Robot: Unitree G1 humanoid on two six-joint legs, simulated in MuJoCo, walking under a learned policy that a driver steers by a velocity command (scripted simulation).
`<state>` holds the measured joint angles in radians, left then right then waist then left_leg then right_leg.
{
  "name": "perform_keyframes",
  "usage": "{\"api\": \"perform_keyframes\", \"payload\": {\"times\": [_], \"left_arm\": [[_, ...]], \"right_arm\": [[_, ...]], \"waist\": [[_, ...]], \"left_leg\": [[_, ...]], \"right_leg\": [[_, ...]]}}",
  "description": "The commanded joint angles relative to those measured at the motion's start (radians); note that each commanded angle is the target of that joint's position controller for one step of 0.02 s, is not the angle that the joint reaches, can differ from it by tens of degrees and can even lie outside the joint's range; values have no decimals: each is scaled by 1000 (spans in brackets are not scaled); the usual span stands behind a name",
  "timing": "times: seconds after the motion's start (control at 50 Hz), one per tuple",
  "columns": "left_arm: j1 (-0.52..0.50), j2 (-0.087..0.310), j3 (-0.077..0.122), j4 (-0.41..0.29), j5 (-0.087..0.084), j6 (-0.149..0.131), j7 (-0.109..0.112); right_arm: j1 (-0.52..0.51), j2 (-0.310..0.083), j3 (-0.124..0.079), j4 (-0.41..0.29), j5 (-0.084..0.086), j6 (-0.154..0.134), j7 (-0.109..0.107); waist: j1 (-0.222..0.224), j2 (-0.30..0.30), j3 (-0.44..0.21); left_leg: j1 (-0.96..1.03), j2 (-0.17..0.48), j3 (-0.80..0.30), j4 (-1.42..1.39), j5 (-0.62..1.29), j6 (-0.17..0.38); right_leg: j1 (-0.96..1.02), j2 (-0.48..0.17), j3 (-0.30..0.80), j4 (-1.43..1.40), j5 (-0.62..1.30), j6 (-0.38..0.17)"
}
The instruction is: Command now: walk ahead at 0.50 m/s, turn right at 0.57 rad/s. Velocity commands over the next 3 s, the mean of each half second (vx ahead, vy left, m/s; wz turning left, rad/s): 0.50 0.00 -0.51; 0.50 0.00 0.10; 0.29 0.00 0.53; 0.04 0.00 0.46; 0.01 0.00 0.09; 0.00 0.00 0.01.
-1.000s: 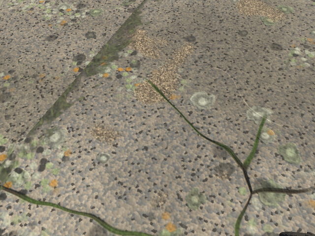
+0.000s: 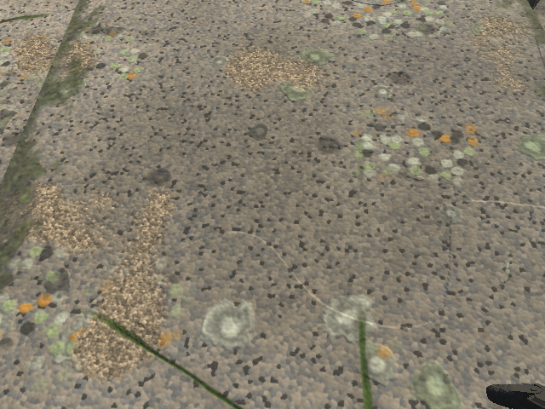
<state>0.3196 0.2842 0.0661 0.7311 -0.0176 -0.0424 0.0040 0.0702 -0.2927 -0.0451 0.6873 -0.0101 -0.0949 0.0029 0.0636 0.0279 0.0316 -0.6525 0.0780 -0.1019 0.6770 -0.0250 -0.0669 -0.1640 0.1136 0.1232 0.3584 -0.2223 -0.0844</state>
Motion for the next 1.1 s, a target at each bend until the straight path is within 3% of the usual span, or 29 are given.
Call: {"api": "perform_keyframes", "payload": {"times": [0.02,0.1,0.12,0.14,0.16,0.18,0.2,0.22,0.24,0.26,0.3,0.38,0.46,0.52,0.56,0.6,0.62,0.64,0.66,0.68,0.7,0.72,0.74,0.76,0.8,0.84,0.92,1.04,1.1], "left_arm": [[19,175,49,-50,-9,-5,11],[20,163,50,-50,-6,5,15],[8,144,44,-56,-4,7,14],[4,97,27,-67,2,4,10],[75,35,8,-87,0,-3,9],[137,52,0,-109,-17,-9,11],[94,145,21,-91,-23,-7,11],[4,168,29,-105,-15,0,10],[-37,157,30,-116,-4,3,9],[-52,144,34,-123,0,6,5],[-36,103,29,-124,-12,18,-4],[-94,49,9,-145,1,17,-5],[-209,29,-8,-161,5,-5,-28],[-298,31,-13,-188,-2,-14,-42],[-322,50,-8,-203,-3,-16,-47],[-256,83,9,-191,4,-17,-46],[-130,118,31,-150,9,-16,-42],[28,174,57,-106,11,-11,-30],[140,285,77,-95,32,-7,-16],[153,246,64,-96,21,-9,-16],[100,185,43,-91,20,-15,-19],[43,151,32,-88,17,-20,-20],[-17,116,22,-83,18,-25,-24],[-61,86,14,-83,22,-35,-27],[-97,76,17,-69,28,-56,-28],[-100,85,23,-46,35,-71,-22],[-80,102,29,-8,37,-73,-5],[0,145,45,51,15,-47,10],[-2,173,55,64,4,-21,17]], "right_arm": [[-93,-69,-15,-81,15,-18,9],[-52,-118,-39,-78,21,-35,18],[20,-129,-49,-59,18,-40,15],[126,-163,-64,-45,3,-45,8],[253,-238,-82,-34,-16,-43,0],[321,-245,-89,1,0,-27,8],[277,-161,-67,-17,13,-21,8],[235,-125,-56,-24,11,-12,3],[191,-107,-48,-22,2,-7,2],[163,-84,-40,-16,-2,-7,0],[144,-73,-37,-3,0,-12,-1],[182,-116,-51,46,3,-24,5],[195,-145,-54,79,21,-10,6],[260,-173,-59,117,36,4,6],[281,-188,-63,139,44,16,6],[269,-206,-65,151,50,28,2],[264,-196,-59,156,52,33,-1],[269,-161,-43,150,37,30,-6],[333,-55,-3,106,11,15,2],[338,-65,-1,123,23,-6,6],[265,-148,-28,105,58,-12,12],[209,-144,-27,91,64,-13,13],[187,-131,-28,93,48,-8,9],[203,-126,-34,102,39,7,6],[252,-83,-29,125,41,37,5],[228,-66,-30,116,41,53,0],[136,-48,-26,87,33,48,10],[-48,-23,-8,5,29,44,47],[-61,-44,-17,-33,29,46,65]], "waist": [[9,-108,-33],[-32,-148,-43],[-73,-150,-67],[-126,-120,-156],[-138,60,-299],[-122,322,-365],[-140,184,-242],[-148,102,-137],[-130,53,-72],[-108,62,-39],[-84,98,-20],[-85,44,-10],[-115,31,10],[-144,37,30],[-136,52,37],[-76,68,-8],[-4,57,-86],[65,32,-190],[59,-194,-340],[62,-249,-445],[64,-176,-293],[36,-151,-184],[1,-114,-116],[-34,-136,-79],[-74,-138,-62],[-83,-110,-27],[-62,-87,10],[9,-55,75],[-13,-79,53]], "left_leg": [[177,-72,42,-121,108,-2],[248,-77,19,-197,-27,48],[349,-78,36,-235,-30,73],[541,-4,-17,-226,-49,119],[884,208,-296,-235,-147,227],[1010,353,-677,-341,-418,323],[918,327,-634,-381,-571,294],[800,288,-480,-387,-503,258],[685,247,-364,-409,-378,244],[613,214,-279,-431,-284,237],[534,175,-153,-478,-186,233],[534,181,-41,-527,-24,278],[547,145,83,-533,56,257],[593,169,94,-522,58,246],[654,199,89,-492,116,234],[683,196,117,-382,348,209],[650,159,163,-230,482,183],[510,114,200,-16,397,144],[110,-21,215,392,-72,73],[-26,-95,41,581,-563,69],[-117,-39,-5,643,-521,81],[-121,7,20,604,-435,90],[-90,39,29,544,-361,87],[-32,64,18,499,-300,82],[46,69,13,483,-231,65],[11,64,-6,440,-164,51],[-36,44,-6,219,45,47],[-61,24,89,-18,85,91],[-24,-19,152,-55,-51,136]], "right_leg": [[-99,-210,178,-82,141,-134],[2,-247,296,42,111,-102],[-9,-220,290,101,133,-80],[-64,-169,243,263,134,-47],[-315,-52,116,581,-73,20],[-557,-31,45,827,-386,53],[-639,-97,68,927,-319,64],[-648,-129,30,949,-239,70],[-621,-158,13,917,-176,74],[-591,-187,14,875,-134,74],[-533,-215,-10,830,-99,78],[-549,-215,-12,657,3,93],[-480,-202,-78,390,186,87],[-439,-186,-117,278,196,72],[-426,-173,-126,227,133,47],[-292,-131,-161,167,91,9],[-99,-98,-189,125,129,-19],[164,-141,-131,155,157,-52],[549,-428,311,132,62,-194],[576,-535,609,-16,-6,-261],[464,-499,460,-28,-30,-210],[327,-453,304,-45,13,-172],[205,-408,208,-81,53,-147],[114,-376,133,-121,99,-128],[19,-362,48,-188,159,-129],[-3,-362,-31,-224,226,-130],[40,-340,-167,-242,284,-99],[189,-385,-268,-222,331,-73],[281,-405,-303,-111,603,-47]]}}
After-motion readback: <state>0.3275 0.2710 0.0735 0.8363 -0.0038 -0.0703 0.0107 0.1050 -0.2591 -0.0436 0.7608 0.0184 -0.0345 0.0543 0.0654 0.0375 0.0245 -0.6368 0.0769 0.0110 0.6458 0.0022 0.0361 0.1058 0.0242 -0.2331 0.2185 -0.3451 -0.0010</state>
